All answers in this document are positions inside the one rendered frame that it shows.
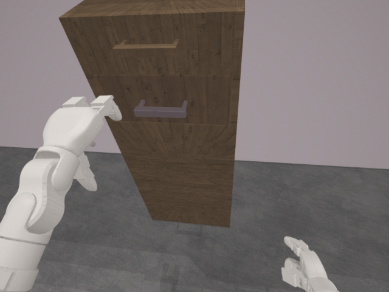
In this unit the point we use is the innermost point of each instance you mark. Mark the left robot hand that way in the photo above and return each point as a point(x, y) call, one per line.
point(75, 126)

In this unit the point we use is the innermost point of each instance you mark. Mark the cabinet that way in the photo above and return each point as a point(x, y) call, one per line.
point(183, 171)

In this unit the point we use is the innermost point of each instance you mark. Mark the right robot forearm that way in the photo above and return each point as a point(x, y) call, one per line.
point(320, 284)

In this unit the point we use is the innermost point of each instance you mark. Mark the drawer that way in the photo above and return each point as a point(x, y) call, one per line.
point(208, 96)

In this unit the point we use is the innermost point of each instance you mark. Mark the left robot forearm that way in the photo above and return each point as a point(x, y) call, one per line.
point(32, 214)

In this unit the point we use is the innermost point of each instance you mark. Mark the handle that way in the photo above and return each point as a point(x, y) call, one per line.
point(150, 111)
point(145, 50)

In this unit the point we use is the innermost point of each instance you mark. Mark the right robot hand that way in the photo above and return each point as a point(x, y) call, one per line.
point(298, 273)

